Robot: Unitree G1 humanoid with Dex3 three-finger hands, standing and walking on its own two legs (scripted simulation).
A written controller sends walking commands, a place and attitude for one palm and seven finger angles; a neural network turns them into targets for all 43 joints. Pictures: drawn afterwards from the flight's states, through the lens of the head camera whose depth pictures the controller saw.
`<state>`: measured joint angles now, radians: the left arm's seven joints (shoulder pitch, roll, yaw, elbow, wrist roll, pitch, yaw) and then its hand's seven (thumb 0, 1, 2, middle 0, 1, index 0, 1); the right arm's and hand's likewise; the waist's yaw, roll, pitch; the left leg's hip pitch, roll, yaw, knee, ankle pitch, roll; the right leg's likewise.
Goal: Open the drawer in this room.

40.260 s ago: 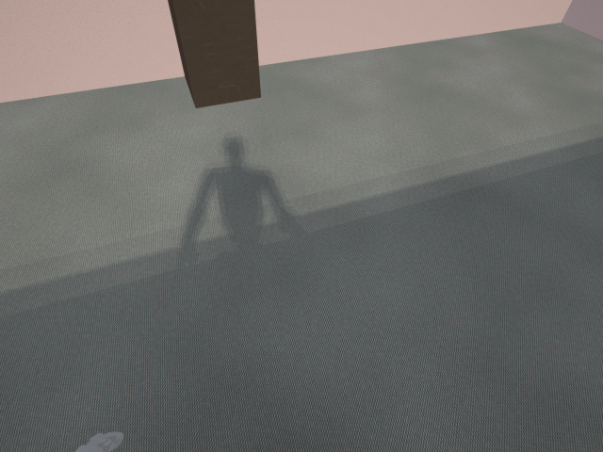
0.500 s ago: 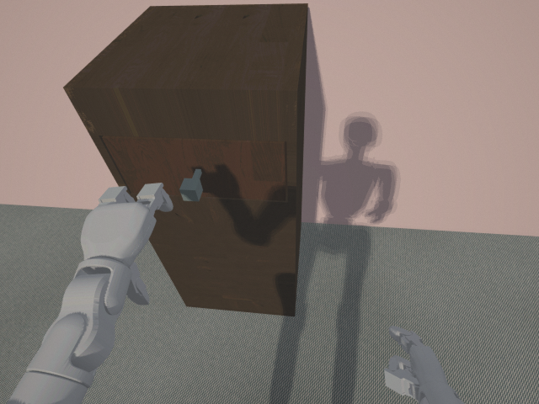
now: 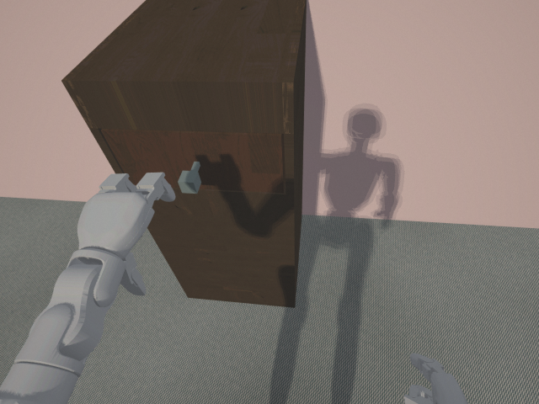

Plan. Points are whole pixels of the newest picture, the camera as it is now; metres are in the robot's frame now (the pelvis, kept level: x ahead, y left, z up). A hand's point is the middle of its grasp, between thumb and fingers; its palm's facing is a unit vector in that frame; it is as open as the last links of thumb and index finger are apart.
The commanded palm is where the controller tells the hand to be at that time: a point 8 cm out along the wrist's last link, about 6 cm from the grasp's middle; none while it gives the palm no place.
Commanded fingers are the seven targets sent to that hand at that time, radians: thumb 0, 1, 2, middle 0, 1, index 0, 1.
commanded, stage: move the hooked fingers above the handle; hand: left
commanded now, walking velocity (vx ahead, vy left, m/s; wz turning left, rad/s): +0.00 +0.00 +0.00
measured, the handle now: (192, 175) +0.54 +0.26 -0.02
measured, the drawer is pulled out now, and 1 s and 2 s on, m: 0.00 0.00 0.00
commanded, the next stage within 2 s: none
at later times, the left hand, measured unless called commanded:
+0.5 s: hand (158, 211) +0.36 +0.24 +0.08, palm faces +0.02 -0.04 -1.00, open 13.8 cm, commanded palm +0.34 +0.24 +0.13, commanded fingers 0.00 -0.50 0.30 -0.30 -1.20 -0.30 -1.20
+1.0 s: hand (161, 198) +0.41 +0.26 +0.06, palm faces -0.04 -0.02 -1.00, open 13.8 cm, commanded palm +0.40 +0.25 +0.12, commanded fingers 0.00 -0.50 0.30 -0.30 -1.20 -0.30 -1.20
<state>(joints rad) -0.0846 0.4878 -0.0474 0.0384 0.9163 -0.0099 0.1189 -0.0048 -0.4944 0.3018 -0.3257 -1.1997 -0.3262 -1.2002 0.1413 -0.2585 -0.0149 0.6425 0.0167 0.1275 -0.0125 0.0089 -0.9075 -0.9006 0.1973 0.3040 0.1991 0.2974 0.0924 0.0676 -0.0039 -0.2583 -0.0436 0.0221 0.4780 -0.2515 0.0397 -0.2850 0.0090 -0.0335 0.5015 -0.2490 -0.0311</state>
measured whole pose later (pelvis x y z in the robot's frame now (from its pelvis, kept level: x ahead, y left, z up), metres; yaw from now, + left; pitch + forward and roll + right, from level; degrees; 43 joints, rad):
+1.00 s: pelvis +0.02 +0.00 -0.01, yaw +0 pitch +9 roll +0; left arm -0.48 0.52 -0.06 0.58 0.98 -0.05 0.12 -0.01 -0.49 0.30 -0.32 -1.20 -0.32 -1.20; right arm 0.23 -0.26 -0.05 0.65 0.03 0.14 -0.04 0.01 -0.91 -0.90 0.20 0.30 0.20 0.30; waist 0.03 0.05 -0.07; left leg -0.43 -0.04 0.02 0.59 -0.32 0.04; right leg -0.45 0.01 -0.04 0.60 -0.31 -0.04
